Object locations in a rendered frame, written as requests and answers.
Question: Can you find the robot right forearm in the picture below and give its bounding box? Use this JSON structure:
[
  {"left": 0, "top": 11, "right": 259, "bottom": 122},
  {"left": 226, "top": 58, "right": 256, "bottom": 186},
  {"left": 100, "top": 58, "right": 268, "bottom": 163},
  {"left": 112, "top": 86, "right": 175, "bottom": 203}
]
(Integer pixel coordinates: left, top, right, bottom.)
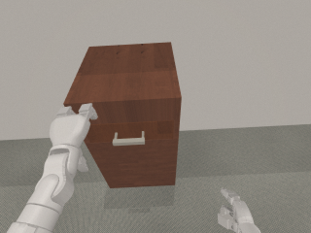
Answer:
[{"left": 236, "top": 222, "right": 261, "bottom": 233}]

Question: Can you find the right robot hand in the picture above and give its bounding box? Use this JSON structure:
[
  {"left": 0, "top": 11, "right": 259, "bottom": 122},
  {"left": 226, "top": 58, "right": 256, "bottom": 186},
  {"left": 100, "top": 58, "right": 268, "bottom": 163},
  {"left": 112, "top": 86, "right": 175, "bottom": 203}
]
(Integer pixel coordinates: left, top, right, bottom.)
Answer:
[{"left": 217, "top": 188, "right": 254, "bottom": 233}]

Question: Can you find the handle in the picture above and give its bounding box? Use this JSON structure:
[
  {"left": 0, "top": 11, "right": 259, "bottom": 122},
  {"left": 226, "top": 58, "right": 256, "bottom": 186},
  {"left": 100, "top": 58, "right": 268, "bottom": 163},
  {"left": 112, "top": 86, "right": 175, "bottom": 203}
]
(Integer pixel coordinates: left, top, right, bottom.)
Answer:
[{"left": 112, "top": 131, "right": 145, "bottom": 146}]

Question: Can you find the left robot hand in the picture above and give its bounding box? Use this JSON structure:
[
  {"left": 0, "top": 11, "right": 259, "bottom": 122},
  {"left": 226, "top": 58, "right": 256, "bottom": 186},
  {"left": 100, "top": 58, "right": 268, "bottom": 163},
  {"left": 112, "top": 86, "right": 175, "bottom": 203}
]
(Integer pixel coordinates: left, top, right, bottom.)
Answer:
[{"left": 49, "top": 103, "right": 98, "bottom": 172}]

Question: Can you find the drawer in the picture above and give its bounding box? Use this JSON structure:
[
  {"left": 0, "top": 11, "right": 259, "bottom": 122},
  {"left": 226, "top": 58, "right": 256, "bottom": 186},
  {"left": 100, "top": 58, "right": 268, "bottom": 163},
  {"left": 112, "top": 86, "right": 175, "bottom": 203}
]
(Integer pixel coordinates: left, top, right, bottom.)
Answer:
[{"left": 86, "top": 120, "right": 174, "bottom": 143}]

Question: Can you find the robot left forearm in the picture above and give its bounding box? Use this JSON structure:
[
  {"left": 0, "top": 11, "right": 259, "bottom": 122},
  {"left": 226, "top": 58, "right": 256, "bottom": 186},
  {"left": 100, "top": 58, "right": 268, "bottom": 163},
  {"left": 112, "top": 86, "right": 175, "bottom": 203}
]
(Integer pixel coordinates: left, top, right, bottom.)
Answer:
[{"left": 7, "top": 144, "right": 81, "bottom": 233}]

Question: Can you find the cabinet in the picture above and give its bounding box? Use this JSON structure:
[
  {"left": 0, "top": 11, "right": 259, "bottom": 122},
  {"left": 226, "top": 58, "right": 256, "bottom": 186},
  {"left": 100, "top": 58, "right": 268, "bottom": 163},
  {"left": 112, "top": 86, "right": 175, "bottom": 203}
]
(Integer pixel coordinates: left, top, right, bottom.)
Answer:
[{"left": 63, "top": 42, "right": 182, "bottom": 188}]

